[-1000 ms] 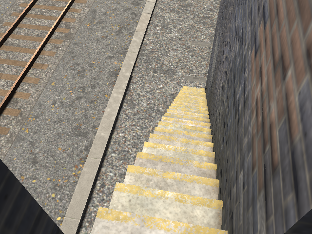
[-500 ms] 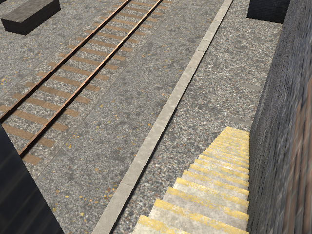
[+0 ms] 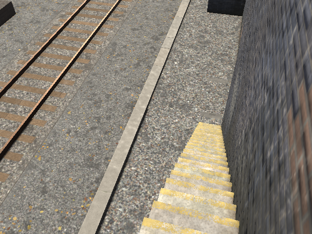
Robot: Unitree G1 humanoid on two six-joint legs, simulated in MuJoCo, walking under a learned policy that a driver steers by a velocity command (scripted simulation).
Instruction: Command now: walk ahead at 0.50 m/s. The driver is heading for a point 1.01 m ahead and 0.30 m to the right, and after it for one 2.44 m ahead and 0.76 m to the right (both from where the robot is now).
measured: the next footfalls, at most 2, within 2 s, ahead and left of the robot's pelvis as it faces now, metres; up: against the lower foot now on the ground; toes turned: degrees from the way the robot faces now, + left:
right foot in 0.08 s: +0.03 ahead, -0.12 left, +0.00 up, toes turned -1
left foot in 0.54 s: +0.30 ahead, +0.09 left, -0.20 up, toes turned +0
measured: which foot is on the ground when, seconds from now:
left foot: down 0.00-0.16, up 0.18-0.52, down 0.54-1.00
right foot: up 0.00-0.06, down 0.08-0.54, up 0.56-1.00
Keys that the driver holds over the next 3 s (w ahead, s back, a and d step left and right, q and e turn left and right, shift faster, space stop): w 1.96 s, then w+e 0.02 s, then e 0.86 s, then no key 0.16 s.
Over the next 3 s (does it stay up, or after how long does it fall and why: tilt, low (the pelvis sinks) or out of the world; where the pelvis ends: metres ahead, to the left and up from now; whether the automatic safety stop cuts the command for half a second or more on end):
stays up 0.94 -0.27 -0.90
